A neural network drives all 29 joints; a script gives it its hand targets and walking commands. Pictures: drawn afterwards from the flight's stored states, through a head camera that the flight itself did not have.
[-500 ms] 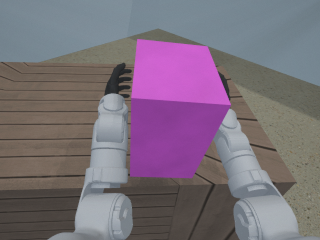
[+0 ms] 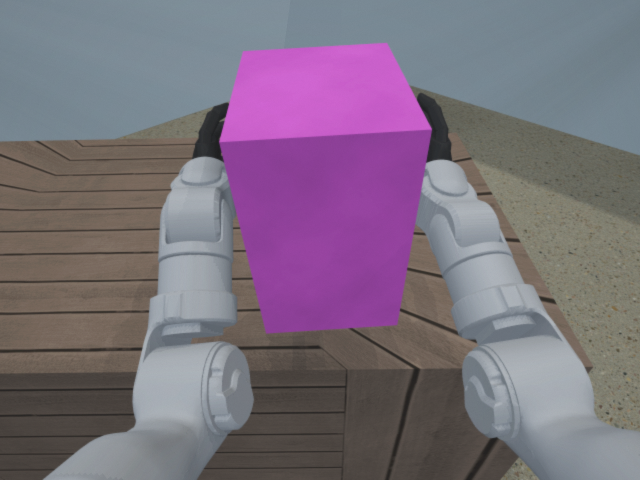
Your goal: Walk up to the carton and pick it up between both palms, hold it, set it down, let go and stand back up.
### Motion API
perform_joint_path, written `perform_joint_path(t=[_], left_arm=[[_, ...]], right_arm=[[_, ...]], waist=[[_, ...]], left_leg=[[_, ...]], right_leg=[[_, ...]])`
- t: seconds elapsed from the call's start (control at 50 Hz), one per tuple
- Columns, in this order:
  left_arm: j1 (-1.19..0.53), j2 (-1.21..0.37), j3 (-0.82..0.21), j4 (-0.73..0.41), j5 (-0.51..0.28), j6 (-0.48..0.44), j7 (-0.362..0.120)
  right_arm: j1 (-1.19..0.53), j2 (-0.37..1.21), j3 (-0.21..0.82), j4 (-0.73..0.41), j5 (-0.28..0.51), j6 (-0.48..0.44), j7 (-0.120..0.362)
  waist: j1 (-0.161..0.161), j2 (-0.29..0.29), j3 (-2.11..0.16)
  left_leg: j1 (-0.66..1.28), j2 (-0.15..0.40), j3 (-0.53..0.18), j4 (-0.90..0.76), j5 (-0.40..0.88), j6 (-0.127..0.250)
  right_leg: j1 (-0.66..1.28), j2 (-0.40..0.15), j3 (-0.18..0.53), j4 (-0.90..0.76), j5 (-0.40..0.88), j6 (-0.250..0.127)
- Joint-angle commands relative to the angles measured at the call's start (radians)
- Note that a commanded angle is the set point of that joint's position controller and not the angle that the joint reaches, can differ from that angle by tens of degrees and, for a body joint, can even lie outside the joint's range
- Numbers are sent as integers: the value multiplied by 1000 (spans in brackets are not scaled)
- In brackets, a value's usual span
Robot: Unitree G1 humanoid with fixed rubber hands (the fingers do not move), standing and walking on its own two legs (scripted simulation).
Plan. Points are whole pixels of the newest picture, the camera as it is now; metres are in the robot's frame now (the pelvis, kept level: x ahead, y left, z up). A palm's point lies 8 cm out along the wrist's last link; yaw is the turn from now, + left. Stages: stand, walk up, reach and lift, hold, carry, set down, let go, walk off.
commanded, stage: reach and lift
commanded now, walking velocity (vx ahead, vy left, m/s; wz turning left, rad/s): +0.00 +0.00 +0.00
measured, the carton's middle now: (323, 194) +0.38 -0.01 +0.21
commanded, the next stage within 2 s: hold in 0.72 s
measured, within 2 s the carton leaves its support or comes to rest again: neither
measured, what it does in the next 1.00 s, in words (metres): stands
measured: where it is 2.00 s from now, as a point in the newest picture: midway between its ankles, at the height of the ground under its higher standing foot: outside the picture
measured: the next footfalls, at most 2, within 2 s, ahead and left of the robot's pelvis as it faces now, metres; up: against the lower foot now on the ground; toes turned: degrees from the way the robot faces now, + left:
none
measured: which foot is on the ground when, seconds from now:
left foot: down 0.00-1.00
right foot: down 0.00-1.00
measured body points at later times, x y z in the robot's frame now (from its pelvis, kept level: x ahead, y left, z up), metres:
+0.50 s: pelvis +0.02 +0.02 +0.00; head -0.06 +0.04 +0.44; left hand +0.42 +0.13 +0.27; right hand +0.40 -0.12 +0.28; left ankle +0.00 +0.13 -0.75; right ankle +0.06 -0.11 -0.75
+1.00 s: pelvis +0.03 +0.02 +0.00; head -0.06 +0.03 +0.44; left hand +0.41 +0.14 +0.28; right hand +0.41 -0.12 +0.29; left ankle +0.00 +0.13 -0.75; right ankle +0.06 -0.11 -0.75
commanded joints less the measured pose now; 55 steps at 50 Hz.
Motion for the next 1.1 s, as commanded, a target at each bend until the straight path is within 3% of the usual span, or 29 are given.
perform_joint_path(t=[0.0,0.14,0.36,0.48,0.5,0.52,0.54,0.56,0.64,0.7,0.8,0.86,0.92,1.0,1.08], left_arm=[[-813,-568,-362,-58,-107,-67,-132],[-856,-590,-382,-109,-136,-54,-133],[-875,-635,-394,-118,-125,-6,-134],[-884,-664,-447,-191,-161,-3,-113],[-908,-625,-386,-58,-122,14,-117],[-903,-651,-374,-72,-118,14,-126],[-905,-630,-371,-67,-113,16,-128],[-909,-664,-393,-94,-133,14,-127],[-1002,-705,-486,-224,-223,-11,-82],[-928,-655,-469,-209,-206,-2,-64],[-833,-541,-375,-212,-137,47,-68],[-855,-519,-367,-239,-133,72,-74],[-884,-534,-381,-230,-139,91,-92],[-923,-578,-383,-155,-135,107,-135],[-958,-605,-371,-97,-131,108,-173]], right_arm=[[-860,706,336,-179,119,35,77],[-917,717,385,-243,214,77,54],[-894,654,341,-163,262,139,57],[-902,646,362,-210,300,135,61],[-851,546,307,-42,258,174,57],[-867,605,301,-53,235,159,68],[-858,597,287,-43,222,158,77],[-875,596,292,-63,234,151,79],[-999,653,377,-245,345,131,76],[-977,637,424,-283,364,153,57],[-921,608,484,-288,403,192,17],[-951,616,497,-329,435,204,3],[-968,625,461,-334,432,224,-8],[-970,634,362,-271,371,253,-9],[-992,619,297,-217,326,262,0]], waist=[[0,-1,-415],[-7,11,-468],[-34,66,-351],[-46,101,-418],[-84,79,-237],[-58,77,-246],[-65,76,-248],[-49,92,-288],[-53,141,-544],[-43,89,-550],[45,17,-483],[63,13,-480],[32,15,-433],[-28,32,-322],[-53,81,-307]], left_leg=[[-153,-99,48,-94,7,29],[-103,-98,30,-53,162,0],[-64,-66,16,-60,246,-53],[-8,-57,0,-14,404,-87],[-117,-38,15,-75,260,-85],[-145,-35,14,-90,215,-72],[-150,-29,14,-97,217,-69],[-140,-22,1,-93,222,-74],[-32,-47,-4,24,454,-99],[-28,-55,-2,30,466,-74],[-38,-66,4,-6,376,-25],[-3,-70,10,13,409,-23],[-14,-73,19,9,369,-33],[-119,-77,35,-46,190,-46],[-208,-73,35,-84,119,-58]], right_leg=[[343,32,43,13,61,77],[354,59,37,40,199,88],[276,94,27,27,130,63],[278,105,27,43,215,58],[268,100,47,4,102,24],[293,91,45,10,79,21],[302,93,48,15,88,16],[306,89,54,15,92,17],[340,99,54,41,288,32],[364,105,56,50,354,41],[372,105,55,50,320,67],[352,107,53,46,335,78],[340,99,56,40,322,84],[342,82,66,31,209,74],[388,79,73,42,150,47]])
